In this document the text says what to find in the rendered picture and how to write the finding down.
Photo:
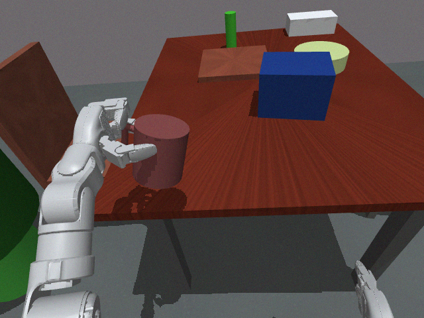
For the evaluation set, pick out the right robot hand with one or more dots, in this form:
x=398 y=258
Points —
x=372 y=303

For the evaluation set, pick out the potted plant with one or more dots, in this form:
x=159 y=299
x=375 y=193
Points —
x=19 y=203

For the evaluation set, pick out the table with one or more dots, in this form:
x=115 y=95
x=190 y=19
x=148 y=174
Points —
x=366 y=156

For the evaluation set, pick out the left robot hand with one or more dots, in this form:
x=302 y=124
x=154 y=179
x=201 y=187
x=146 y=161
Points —
x=92 y=127

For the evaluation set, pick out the left robot arm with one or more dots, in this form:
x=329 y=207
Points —
x=63 y=255

